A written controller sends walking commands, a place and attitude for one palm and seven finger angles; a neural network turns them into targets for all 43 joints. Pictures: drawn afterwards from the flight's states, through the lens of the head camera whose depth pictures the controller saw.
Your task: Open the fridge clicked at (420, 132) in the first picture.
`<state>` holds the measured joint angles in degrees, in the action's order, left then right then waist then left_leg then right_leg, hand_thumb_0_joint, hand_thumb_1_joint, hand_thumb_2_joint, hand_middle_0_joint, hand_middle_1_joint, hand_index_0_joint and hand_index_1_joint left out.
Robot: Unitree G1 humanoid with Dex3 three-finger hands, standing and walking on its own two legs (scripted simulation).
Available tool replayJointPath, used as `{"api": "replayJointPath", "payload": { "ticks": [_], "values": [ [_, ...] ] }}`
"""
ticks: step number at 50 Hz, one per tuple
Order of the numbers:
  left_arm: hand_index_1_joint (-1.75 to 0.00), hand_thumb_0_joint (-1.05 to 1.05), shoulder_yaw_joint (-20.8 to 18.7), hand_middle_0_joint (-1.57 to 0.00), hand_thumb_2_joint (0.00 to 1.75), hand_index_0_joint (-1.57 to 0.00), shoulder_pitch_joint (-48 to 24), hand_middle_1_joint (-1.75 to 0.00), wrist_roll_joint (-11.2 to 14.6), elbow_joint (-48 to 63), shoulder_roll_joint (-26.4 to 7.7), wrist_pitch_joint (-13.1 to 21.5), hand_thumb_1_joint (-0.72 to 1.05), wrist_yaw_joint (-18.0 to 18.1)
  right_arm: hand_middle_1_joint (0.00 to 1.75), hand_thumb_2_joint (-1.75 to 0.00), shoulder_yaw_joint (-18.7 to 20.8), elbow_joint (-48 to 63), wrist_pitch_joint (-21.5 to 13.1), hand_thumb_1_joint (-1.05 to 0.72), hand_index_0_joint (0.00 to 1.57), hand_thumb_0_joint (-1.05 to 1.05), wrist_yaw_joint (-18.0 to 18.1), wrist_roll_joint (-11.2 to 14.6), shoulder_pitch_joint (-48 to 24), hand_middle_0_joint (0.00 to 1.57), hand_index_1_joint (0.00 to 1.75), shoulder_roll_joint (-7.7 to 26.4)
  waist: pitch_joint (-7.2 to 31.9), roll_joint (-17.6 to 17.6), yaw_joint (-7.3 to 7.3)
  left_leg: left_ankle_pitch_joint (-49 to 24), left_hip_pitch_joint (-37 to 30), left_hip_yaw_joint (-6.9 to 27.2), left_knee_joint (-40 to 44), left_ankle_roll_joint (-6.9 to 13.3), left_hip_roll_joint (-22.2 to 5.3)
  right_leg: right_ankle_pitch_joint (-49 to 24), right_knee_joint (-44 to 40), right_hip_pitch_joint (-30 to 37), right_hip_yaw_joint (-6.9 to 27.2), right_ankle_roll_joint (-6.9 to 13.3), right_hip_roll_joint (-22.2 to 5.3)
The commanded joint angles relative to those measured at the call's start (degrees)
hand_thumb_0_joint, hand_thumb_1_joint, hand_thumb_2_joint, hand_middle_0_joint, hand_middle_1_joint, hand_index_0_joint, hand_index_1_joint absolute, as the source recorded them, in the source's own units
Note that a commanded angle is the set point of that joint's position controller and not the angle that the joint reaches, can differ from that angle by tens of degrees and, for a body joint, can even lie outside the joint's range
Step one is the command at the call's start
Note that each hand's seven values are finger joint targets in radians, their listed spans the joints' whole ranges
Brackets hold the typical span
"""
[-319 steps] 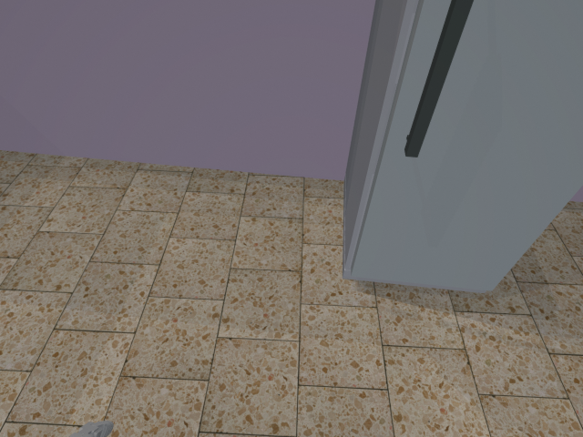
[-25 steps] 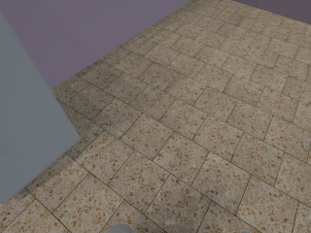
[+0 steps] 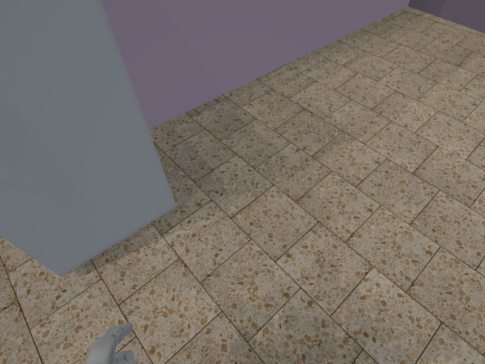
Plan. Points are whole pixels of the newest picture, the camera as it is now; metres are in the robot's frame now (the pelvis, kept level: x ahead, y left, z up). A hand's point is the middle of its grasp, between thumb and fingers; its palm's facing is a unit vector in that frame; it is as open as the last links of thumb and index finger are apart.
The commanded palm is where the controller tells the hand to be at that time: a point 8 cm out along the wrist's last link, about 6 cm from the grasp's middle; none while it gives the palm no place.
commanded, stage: turn to face it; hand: left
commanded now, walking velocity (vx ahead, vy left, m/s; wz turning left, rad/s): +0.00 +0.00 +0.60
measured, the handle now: out of the picture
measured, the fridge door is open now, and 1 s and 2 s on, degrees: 0 0 0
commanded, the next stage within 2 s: take the last steps up to it in 1.00 s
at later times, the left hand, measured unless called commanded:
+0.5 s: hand out of the picture -0.06 +0.24 -0.18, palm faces +0.37 -0.89 -0.27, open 7.3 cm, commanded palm none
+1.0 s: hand out of the picture -0.02 +0.20 -0.13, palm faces +0.53 -0.80 -0.28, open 7.3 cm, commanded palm none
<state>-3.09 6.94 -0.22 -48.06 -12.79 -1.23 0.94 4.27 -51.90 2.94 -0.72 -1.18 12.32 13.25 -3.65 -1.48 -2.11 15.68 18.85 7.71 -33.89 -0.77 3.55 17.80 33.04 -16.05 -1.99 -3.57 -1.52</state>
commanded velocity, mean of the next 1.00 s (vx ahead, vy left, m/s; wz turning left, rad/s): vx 0.00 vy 0.00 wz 0.47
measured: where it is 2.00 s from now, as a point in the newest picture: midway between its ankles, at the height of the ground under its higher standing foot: outside the picture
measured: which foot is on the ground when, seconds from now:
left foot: down 0.00-0.00, up 0.02-0.42, down 0.44-0.90, up 0.92-1.00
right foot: down 0.00-0.44, up 0.46-0.88, down 0.90-1.00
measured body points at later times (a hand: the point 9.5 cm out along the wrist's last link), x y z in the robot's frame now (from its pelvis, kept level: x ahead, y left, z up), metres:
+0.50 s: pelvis -0.01 +0.02 -0.01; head +0.03 +0.06 +0.44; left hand -0.08 +0.29 -0.16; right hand +0.19 -0.19 -0.13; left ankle -0.03 +0.12 -0.73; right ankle -0.01 -0.11 -0.70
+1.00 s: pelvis -0.01 -0.02 +0.01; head +0.02 -0.04 +0.45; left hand -0.05 +0.24 -0.11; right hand +0.17 -0.21 -0.16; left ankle -0.07 +0.10 -0.67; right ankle +0.06 -0.10 -0.73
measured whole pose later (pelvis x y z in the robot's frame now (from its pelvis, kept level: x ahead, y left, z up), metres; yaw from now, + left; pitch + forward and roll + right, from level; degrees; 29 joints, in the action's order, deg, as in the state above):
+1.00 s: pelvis -0.01 -0.02 +0.01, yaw +32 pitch -2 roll +1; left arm -1.8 10.4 -1.0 -50.5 -10.0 -0.7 1.4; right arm 4.6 -54.2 4.5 -0.7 -1.2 12.6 13.0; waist -3.7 -2.8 -1.4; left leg 25.7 25.3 3.6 -56.6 -1.3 3.0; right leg 16.8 33.0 -14.3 -5.5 1.5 -2.9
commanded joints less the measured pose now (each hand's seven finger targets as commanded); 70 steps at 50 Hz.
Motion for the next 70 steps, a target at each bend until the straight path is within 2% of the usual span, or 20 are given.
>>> {"api": "replayJointPath", "payload": {
  "ticks": [1, 5, 17, 20, 21, 22, 23, 29, 39, 43, 44, 45, 46, 50, 59, 62, 65, 66, 68, 70],
  "values": [
    [-0.3, 0.0, -3.7, -0.2, 0.9, -0.2, 8.39, -0.3, -0.83, 2.61, -14.2, 1.81, 0.9, 1.49, 0.3, -0.9, 2.78, 6.76, -0.81, -0.9, 0.2, 0.0, 0.5, -0.03, -2.27, 0.2, 0.3, 7.79, 9.22, 16.49, 4.59, 19.07, 15.21, -1.46, -28.54, -1.47, -1.94, -19.65, -15.89, 12.93, 20.55, 12.17, -27.98],
    [-0.3, 0.0, -1.47, -0.2, 0.9, -0.2, 1.1, -0.3, -0.83, 3.74, -8.17, 1.91, 0.9, 1.03, 0.3, -0.9, 2.26, 3.01, 0.49, -0.9, 0.2, 0.0, -0.91, -0.31, -1.19, 0.2, 0.3, 5.87, 0.93, 10.56, 0.61, 6.13, 15.46, -4.98, -39.21, -3.03, -4.8, -18.25, -14.48, 5.25, 4.54, 9.13, -17.14],
    [-0.3, 0.0, -2.94, -0.2, 0.9, -0.2, 9.75, -0.3, -1.52, -0.88, -12.29, 1.01, 0.9, 0.88, 0.3, -0.9, 0.13, 4.57, -0.26, -0.9, 0.2, 0.0, -1.19, 0.49, -8.42, 0.2, 0.3, 3.87, 4.83, 13.49, 5.12, 9.68, 5.38, -14.0, -10.42, -2.35, -5.13, -32.47, -8.04, 12.9, -4.26, 9.83, -20.41],
    [-0.3, 0.0, -3.33, -0.2, 0.9, -0.2, 8.59, -0.3, -0.99, -1.15, -12.63, 0.62, 0.9, 0.54, 0.3, -0.9, 0.49, 3.95, -1.05, -0.9, 0.2, 0.0, -0.91, 0.22, -3.59, 0.2, 0.3, 5.84, 7.08, 11.71, 2.08, -0.01, -4.63, -15.38, 3.53, -0.96, -4.56, -29.67, -0.03, 9.7, -8.46, 6.19, -19.41],
    [-0.3, 0.0, -3.15, -0.2, 0.9, -0.2, 8.41, -0.3, -0.55, -0.8, -11.44, 0.45, 0.9, 0.28, 0.3, -0.9, 1.39, 3.16, -1.59, -0.9, 0.2, 0.0, -0.93, 0.07, 0.43, 0.2, 0.3, 8.89, 9.83, 3.87, -0.4, -10.11, -15.1, -10.72, 10.07, 0.85, -7.68, -24.27, 10.52, 2.52, -9.84, 3.42, -17.53],
    [-0.3, 0.0, -2.45, -0.2, 0.9, -0.2, 7.97, -0.3, -0.07, 1.92, -7.37, 0.33, 0.9, -0.31, 0.3, -0.9, 3.18, 2.99, -2.12, -0.9, 0.2, 0.0, -0.54, -0.24, 4.3, 0.2, 0.3, 16.22, 11.42, -15.97, -2.4, -34.83, -25.23, 11.39, 11.06, 8.92, -24.16, 10.9, 24.5, -15.67, -11.16, -1.67, -8.65],
    [-0.3, 0.0, -1.49, -0.2, 0.9, -0.2, 3.65, -0.3, -0.68, 3.97, -6.8, -0.15, 0.9, 0.1, 0.3, -0.9, 3.34, 1.43, -1.73, -0.9, 0.2, 0.0, -0.01, 0.42, 8.26, 0.2, 0.3, 18.08, 12.12, -13.64, -3.88, -45.5, -23.45, 13.9, 11.16, 13.96, -29.36, 22.29, 31.11, -18.51, -4.41, -1.64, -6.89],
    [-0.3, 0.0, -2.24, -0.2, 0.9, -0.2, 5.39, -0.3, -0.69, -0.53, -7.0, -0.67, 0.9, -0.33, 0.3, -0.9, 1.15, 4.19, -2.48, -0.9, 0.2, 0.0, 1.23, 0.07, -3.27, 0.2, 0.3, 10.91, 6.06, -6.6, 1.41, -28.2, -10.73, 2.11, 13.7, 9.22, -16.67, 5.41, 33.24, -14.27, 0.47, -1.95, -5.94],
    [-0.3, 0.0, -1.3, -0.2, 0.9, -0.2, 2.21, -0.3, -0.3, 1.53, -4.64, -0.33, 0.9, 0.24, 0.3, -0.9, 1.79, 3.26, -1.63, -0.9, 0.2, 0.0, 1.03, -0.43, -0.87, 0.2, 0.3, 10.55, 5.49, -8.39, 0.2, -23.67, -8.77, 9.26, 13.1, 10.97, -15.96, 7.76, 13.63, -6.58, -0.19, -1.23, -1.53],
    [-0.3, 0.0, -1.43, -0.2, 0.9, -0.2, 9.33, -0.3, -0.1, -0.24, -5.17, 0.85, 0.9, 0.65, 0.3, -0.9, 1.8, 3.81, -1.34, -0.9, 0.2, 0.0, 0.88, 0.05, -3.13, 0.2, 0.3, 9.2, 7.32, -6.38, 3.85, -20.32, -2.11, 8.15, 6.78, 7.35, -12.45, -4.93, -7.06, 7.68, -1.05, -0.47, -0.58],
    [-0.3, 0.0, -1.88, -0.2, 0.9, -0.2, 10.29, -0.3, -0.59, -0.58, -7.87, 1.49, 0.9, 0.96, 0.3, -0.9, 1.53, 3.8, -1.49, -0.9, 0.2, 0.0, 0.61, 0.57, -1.83, 0.2, 0.3, 6.57, 7.78, 0.84, 4.03, -11.0, 4.02, 5.11, 0.89, 4.03, -8.7, -7.59, -13.52, 14.33, 4.45, 0.98, -6.34],
    [-0.3, 0.0, -2.82, -0.2, 0.9, -0.2, 10.49, -0.3, -1.48, -0.41, -12.79, 1.96, 0.9, 1.3, 0.3, -0.9, 0.75, 4.94, -1.55, -0.9, 0.2, 0.0, 0.36, 0.85, -0.84, 0.2, 0.3, 2.54, 6.67, 17.5, 3.96, 10.21, 14.06, -4.64, -10.92, -0.43, -0.04, -12.64, -16.86, 17.24, 19.44, 7.15, -21.32],
    [-0.3, 0.0, -2.96, -0.2, 0.9, -0.2, 10.01, -0.3, -1.11, 0.48, -13.94, 1.55, 0.9, 1.25, 0.3, -0.9, 1.6, 5.38, -0.67, -0.9, 0.2, 0.0, 0.67, 0.27, -2.27, 0.2, 0.3, 5.15, 5.97, 16.94, 4.91, 18.25, 12.09, -3.16, -22.28, -0.78, -1.35, -12.93, -18.21, 8.39, 21.06, 12.14, -27.23],
    [-0.3, 0.0, -1.66, -0.2, 0.9, -0.2, 1.64, -0.3, -1.02, 1.35, -7.95, 1.64, 0.9, 1.14, 0.3, -0.9, 1.74, 0.7, 0.56, -0.9, 0.2, 0.0, -0.21, -0.32, 0.4, 0.2, 0.3, 4.39, 0.5, 8.99, 0.75, 5.99, 11.31, -4.08, -36.73, -1.39, -3.93, -4.12, -17.95, -0.14, 7.74, 9.52, -16.42],
    [-0.3, 0.0, -2.19, -0.2, 0.9, -0.2, 13.56, -0.3, -1.57, -5.61, -9.2, 2.41, 0.9, 0.72, 0.3, -0.9, 0.01, -0.14, -0.45, -0.9, 0.2, 0.0, -0.44, -0.14, -5.05, 0.2, 0.3, 2.45, 2.34, 11.06, 6.46, 9.91, 8.77, -9.65, -16.13, -2.3, -5.67, -3.68, -18.96, 10.73, 7.55, 10.8, -18.66],
    [-0.3, 0.0, -2.55, -0.2, 0.9, -0.2, 14.06, -0.3, -1.91, -7.3, -10.01, 2.72, 0.9, 0.49, 0.3, -0.9, -0.26, -0.1, -1.41, -0.9, 0.2, 0.0, -0.87, 0.01, -4.89, 0.2, 0.3, 1.94, 2.35, 12.12, 6.45, 12.55, 5.21, -11.05, -9.2, -0.9, -6.24, 5.44, -20.51, 9.12, 9.13, 11.62, -20.31],
    [-0.3, 0.0, -2.39, -0.2, 0.9, -0.2, 11.31, -0.3, -1.41, -8.43, -9.76, 2.35, 0.9, 0.17, 0.3, -0.9, -0.81, -2.51, -2.58, -0.9, 0.2, 0.0, -0.53, 0.03, 2.37, 0.2, 0.3, 1.11, 3.24, 9.29, 2.63, 5.19, -9.97, -14.76, 6.16, 0.18, -4.23, 10.17, -16.52, 0.42, 3.57, 8.47, -16.41],
    [-0.3, 0.0, -2.12, -0.2, 0.9, -0.2, 10.25, -0.3, -1.01, -8.35, -8.41, 2.14, 0.9, -0.12, 0.3, -0.9, -0.55, -3.81, -3.14, -0.9, 0.2, 0.0, -0.18, 0.15, 6.52, 0.2, 0.3, 2.42, 3.96, 3.95, 0.54, 3.48, -18.07, -13.32, 12.67, 0.53, -4.94, 12.26, -11.04, -5.34, -0.04, 5.97, -13.61],
    [-0.3, 0.0, -0.36, -0.2, 0.9, -0.2, 6.37, -0.3, -0.88, -4.92, -1.46, 1.81, 0.9, -0.9, 0.3, -0.9, 1.07, -5.52, -3.48, -0.9, 0.2, 0.0, 1.03, -0.6, 14.98, 0.2, 0.3, 11.11, 0.13, -19.21, -3.49, 18.05, -23.1, 14.33, 24.79, 9.32, -24.92, 15.61, 14.8, -24.2, -9.1, 1.25, -2.13],
    [-0.3, 0.0, -0.54, -0.2, 0.9, -0.2, 1.61, -0.3, -1.61, -4.73, -2.45, 1.8, 0.9, -1.09, 0.3, -0.9, 0.27, -5.96, -3.8, -0.9, 0.2, 0.0, 1.76, -0.47, 12.15, 0.2, 0.3, 8.64, -5.23, -13.01, -2.69, 22.68, -14.37, 14.73, 27.51, 11.69, -24.85, 10.61, 26.11, -25.8, -1.81, 2.8, -4.6]
  ]
}}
